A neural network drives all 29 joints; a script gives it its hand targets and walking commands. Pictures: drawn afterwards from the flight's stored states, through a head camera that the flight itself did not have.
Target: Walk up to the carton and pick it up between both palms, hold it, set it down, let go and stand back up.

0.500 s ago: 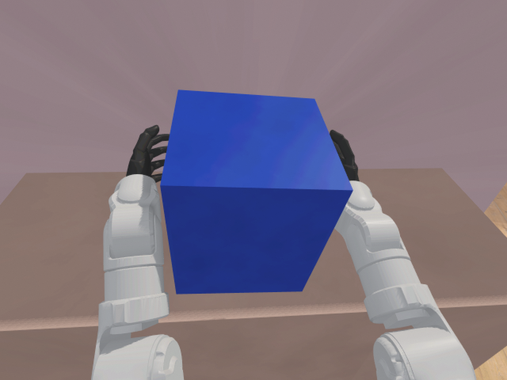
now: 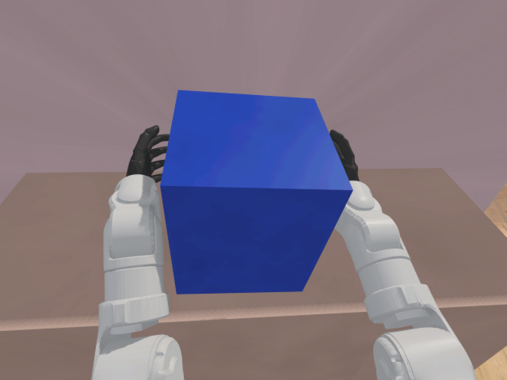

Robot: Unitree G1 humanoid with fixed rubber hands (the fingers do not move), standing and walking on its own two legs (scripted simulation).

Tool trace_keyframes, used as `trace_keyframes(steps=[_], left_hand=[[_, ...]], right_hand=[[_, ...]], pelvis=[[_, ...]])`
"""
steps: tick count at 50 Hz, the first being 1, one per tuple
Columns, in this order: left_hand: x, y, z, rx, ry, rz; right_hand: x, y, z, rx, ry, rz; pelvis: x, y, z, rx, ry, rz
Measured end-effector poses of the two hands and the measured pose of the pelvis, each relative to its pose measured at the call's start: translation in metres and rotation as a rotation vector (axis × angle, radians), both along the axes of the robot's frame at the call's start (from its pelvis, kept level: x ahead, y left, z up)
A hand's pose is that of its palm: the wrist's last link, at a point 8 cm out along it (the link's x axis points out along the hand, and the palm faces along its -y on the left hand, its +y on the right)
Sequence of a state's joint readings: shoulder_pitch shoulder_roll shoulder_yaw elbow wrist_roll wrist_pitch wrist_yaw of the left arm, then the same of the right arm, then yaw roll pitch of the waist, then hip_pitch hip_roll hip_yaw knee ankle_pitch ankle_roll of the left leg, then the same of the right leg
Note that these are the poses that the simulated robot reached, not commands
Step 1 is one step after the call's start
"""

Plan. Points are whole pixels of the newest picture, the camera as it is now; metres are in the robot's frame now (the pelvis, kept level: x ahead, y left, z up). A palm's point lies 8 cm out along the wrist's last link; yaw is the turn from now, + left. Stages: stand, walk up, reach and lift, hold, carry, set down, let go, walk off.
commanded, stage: hold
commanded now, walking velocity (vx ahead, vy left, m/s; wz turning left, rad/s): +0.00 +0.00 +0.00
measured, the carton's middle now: (244, 197) +0.36 +0.01 +0.15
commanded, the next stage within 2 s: none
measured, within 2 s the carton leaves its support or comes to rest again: neither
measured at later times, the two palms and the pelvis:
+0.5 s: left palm (139, 181) +0.35 +0.17 +0.20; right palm (343, 182) +0.35 -0.14 +0.19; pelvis +0.00 +0.00 +0.00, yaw +0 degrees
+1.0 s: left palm (139, 180) +0.35 +0.17 +0.20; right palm (341, 179) +0.36 -0.14 +0.19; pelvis +0.00 +0.00 +0.00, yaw +0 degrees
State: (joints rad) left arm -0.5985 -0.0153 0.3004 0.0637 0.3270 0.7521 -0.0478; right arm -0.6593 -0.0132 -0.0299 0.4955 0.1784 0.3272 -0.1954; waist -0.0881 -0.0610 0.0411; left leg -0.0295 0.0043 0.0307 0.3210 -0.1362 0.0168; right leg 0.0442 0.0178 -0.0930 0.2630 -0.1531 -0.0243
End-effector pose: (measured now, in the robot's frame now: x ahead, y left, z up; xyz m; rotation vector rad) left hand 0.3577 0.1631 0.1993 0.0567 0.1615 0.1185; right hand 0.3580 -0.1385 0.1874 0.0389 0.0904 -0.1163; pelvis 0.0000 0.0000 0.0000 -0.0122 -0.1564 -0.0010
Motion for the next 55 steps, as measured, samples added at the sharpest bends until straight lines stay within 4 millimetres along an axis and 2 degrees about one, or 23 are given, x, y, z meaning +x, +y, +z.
trace_keyframes(steps=[22, 36, 55], left_hand=[[-0.0094, 0.0020, 0.0000, -0.005, -0.004, 0.006], [-0.0051, 0.0013, 0.0044, 0.003, 0.003, 0.002], [-0.0047, 0.0036, -0.0013, 0.003, 0.003, 0.003]], right_hand=[[-0.0065, 0.0019, 0.0042, -0.015, -0.007, 0.008], [-0.0036, 0.0012, 0.0055, -0.006, -0.003, 0.004], [-0.0017, 0.0034, 0.0028, -0.012, -0.006, 0.009]], pelvis=[[-0.0024, -0.0004, -0.0003, 0.000, -0.013, -0.002], [-0.0056, 0.0003, 0.0000, 0.001, -0.002, -0.004], [-0.0003, 0.0009, -0.0001, 0.000, -0.009, 0.000]])
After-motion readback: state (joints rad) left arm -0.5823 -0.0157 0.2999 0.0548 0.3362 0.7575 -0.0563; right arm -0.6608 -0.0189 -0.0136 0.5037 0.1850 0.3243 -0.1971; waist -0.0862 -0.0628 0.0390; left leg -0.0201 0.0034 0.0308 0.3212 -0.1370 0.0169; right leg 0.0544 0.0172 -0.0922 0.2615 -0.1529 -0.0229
